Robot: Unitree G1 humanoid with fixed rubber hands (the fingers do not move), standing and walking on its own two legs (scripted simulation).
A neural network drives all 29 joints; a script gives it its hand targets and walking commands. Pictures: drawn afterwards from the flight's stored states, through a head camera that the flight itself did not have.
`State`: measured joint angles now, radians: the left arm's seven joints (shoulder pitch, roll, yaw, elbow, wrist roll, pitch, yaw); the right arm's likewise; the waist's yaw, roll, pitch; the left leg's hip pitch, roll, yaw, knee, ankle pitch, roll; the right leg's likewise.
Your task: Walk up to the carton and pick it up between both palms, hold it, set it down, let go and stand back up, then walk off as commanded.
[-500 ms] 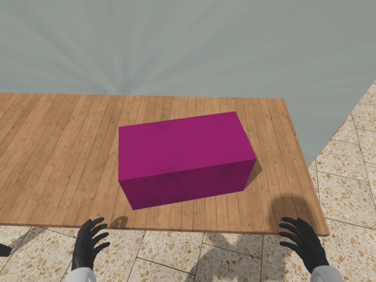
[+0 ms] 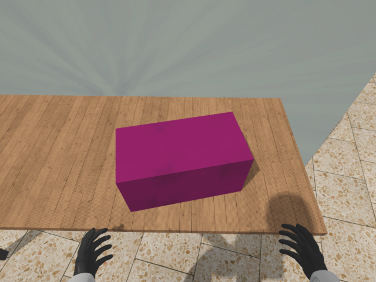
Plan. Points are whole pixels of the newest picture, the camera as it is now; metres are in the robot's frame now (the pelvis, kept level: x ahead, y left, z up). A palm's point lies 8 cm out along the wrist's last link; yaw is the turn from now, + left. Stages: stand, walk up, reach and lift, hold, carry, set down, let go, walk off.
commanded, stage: set down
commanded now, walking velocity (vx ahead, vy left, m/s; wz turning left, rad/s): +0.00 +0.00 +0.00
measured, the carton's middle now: (181, 161) +0.42 +0.06 -0.05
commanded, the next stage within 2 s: let go in 0.28 s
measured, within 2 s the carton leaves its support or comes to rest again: neither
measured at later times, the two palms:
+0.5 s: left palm (90, 274) +0.14 +0.24 -0.08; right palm (308, 271) +0.17 -0.22 -0.08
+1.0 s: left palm out of the picture +0.11 +0.27 -0.10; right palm (329, 276) +0.16 -0.26 -0.08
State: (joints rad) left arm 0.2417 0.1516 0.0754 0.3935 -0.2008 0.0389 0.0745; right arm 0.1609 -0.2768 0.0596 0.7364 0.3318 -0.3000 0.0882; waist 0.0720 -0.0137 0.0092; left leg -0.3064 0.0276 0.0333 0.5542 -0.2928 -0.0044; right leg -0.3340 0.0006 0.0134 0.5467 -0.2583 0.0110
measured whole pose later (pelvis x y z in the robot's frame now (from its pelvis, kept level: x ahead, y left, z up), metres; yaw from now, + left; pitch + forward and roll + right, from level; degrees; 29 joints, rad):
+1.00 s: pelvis +0.00 +0.00 +0.00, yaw +0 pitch +2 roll +0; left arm 0.20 0.24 0.08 0.73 -0.08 -0.01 0.03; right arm 0.16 -0.34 0.03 0.74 0.09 -0.08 0.01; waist 0.05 -0.02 -0.01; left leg -0.30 0.03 0.03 0.55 -0.29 0.00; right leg -0.32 0.00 0.01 0.55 -0.26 0.01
